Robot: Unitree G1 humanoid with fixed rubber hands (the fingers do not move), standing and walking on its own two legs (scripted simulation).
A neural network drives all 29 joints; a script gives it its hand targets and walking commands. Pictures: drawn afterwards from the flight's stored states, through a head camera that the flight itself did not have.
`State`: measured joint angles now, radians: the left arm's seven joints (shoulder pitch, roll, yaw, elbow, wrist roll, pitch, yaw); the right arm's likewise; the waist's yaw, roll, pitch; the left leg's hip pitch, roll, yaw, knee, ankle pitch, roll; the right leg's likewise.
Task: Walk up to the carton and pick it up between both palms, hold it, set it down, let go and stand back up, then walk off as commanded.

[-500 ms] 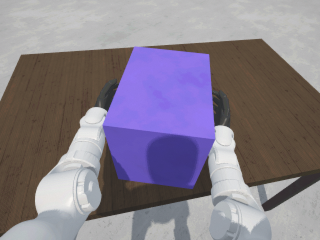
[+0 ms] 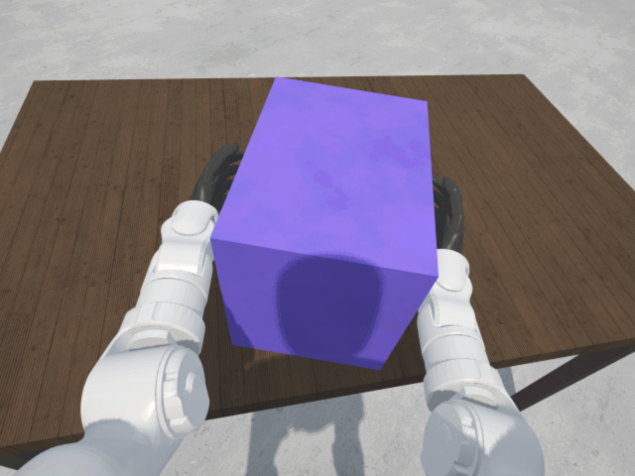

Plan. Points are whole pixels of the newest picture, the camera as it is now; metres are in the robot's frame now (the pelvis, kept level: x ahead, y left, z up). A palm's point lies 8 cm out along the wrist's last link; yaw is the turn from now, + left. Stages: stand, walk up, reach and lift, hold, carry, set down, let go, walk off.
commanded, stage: reach and lift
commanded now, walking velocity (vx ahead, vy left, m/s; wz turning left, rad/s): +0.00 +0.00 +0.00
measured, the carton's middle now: (328, 224) +0.42 -0.09 +0.06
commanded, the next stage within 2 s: none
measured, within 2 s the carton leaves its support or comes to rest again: leaves its support in 1.16 s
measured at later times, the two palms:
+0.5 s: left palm (204, 204) +0.44 +0.07 +0.10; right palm (442, 242) +0.35 -0.22 +0.09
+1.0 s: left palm (199, 208) +0.43 +0.08 +0.11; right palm (436, 241) +0.36 -0.22 +0.08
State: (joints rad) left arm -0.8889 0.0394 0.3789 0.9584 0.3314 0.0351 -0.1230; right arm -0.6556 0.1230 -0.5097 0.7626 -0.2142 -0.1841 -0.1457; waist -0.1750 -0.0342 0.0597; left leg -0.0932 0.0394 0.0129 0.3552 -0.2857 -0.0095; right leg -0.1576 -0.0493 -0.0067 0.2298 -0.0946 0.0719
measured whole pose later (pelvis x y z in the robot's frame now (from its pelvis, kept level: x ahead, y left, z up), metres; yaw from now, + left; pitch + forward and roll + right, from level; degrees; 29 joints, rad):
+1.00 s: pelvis -0.03 -0.02 +0.00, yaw +1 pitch +13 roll -1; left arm -0.97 0.15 0.19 1.24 0.20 -0.19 0.00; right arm -0.79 0.04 -0.45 1.13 -0.18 -0.45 -0.22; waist -0.14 0.01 -0.14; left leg -0.36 0.05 0.00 0.34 -0.19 -0.03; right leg -0.40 -0.04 -0.05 0.18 0.01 0.04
